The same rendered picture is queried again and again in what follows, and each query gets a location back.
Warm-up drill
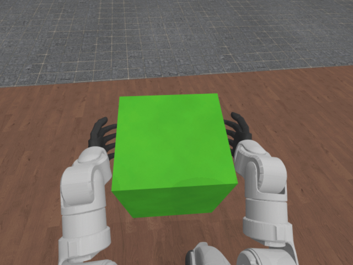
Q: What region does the robot left forearm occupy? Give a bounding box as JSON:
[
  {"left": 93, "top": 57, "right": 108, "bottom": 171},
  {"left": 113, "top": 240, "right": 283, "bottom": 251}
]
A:
[{"left": 58, "top": 146, "right": 112, "bottom": 265}]

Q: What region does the robot left hand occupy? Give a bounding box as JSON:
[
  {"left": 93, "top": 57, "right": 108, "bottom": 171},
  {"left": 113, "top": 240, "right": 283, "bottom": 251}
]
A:
[{"left": 88, "top": 117, "right": 117, "bottom": 160}]

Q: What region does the carton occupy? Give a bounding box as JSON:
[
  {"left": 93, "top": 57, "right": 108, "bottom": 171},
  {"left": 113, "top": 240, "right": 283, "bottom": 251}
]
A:
[{"left": 111, "top": 93, "right": 238, "bottom": 218}]

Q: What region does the robot right hand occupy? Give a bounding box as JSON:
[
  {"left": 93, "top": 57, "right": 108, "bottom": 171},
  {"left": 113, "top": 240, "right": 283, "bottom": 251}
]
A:
[{"left": 224, "top": 112, "right": 252, "bottom": 158}]

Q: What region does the right robot shin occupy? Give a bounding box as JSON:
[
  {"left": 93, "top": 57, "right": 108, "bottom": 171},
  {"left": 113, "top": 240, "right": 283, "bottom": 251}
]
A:
[{"left": 194, "top": 242, "right": 208, "bottom": 249}]

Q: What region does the robot right forearm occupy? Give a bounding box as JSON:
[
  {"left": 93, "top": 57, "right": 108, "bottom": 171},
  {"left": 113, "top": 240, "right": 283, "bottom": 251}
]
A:
[{"left": 234, "top": 140, "right": 299, "bottom": 265}]

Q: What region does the robot right thigh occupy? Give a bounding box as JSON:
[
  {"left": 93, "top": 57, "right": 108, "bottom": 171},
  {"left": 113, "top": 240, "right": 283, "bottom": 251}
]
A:
[{"left": 190, "top": 246, "right": 231, "bottom": 265}]

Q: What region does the right robot upper arm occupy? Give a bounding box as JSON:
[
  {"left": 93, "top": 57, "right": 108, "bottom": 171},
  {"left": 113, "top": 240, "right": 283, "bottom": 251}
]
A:
[{"left": 236, "top": 248, "right": 296, "bottom": 265}]

